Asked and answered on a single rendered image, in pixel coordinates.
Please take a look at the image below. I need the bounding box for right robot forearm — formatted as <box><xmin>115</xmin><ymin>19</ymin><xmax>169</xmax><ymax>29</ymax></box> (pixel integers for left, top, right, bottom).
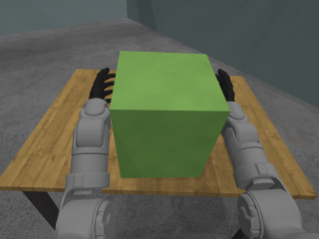
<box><xmin>221</xmin><ymin>101</ymin><xmax>303</xmax><ymax>227</ymax></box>

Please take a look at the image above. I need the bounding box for right robot hand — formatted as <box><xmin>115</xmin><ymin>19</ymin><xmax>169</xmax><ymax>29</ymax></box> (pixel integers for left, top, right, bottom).
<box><xmin>215</xmin><ymin>69</ymin><xmax>235</xmax><ymax>102</ymax></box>

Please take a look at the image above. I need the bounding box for carton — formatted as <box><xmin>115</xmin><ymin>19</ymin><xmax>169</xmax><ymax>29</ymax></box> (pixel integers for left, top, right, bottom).
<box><xmin>110</xmin><ymin>51</ymin><xmax>231</xmax><ymax>178</ymax></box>

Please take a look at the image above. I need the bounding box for table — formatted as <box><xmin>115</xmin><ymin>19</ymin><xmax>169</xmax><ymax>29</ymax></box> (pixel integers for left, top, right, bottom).
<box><xmin>0</xmin><ymin>69</ymin><xmax>318</xmax><ymax>239</ymax></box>

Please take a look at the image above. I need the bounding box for left robot upper arm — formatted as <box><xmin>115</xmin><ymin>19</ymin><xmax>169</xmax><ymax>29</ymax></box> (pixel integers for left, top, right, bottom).
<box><xmin>50</xmin><ymin>198</ymin><xmax>116</xmax><ymax>239</ymax></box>

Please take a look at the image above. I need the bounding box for left robot forearm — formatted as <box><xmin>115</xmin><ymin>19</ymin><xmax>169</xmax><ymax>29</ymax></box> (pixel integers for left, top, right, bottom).
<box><xmin>55</xmin><ymin>98</ymin><xmax>112</xmax><ymax>238</ymax></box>

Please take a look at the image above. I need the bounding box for right robot upper arm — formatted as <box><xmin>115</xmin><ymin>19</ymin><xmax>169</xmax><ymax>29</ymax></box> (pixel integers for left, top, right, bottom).
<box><xmin>237</xmin><ymin>188</ymin><xmax>319</xmax><ymax>239</ymax></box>

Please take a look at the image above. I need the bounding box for left robot hand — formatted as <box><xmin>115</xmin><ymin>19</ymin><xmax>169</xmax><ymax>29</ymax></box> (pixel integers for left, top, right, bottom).
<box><xmin>89</xmin><ymin>68</ymin><xmax>116</xmax><ymax>104</ymax></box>

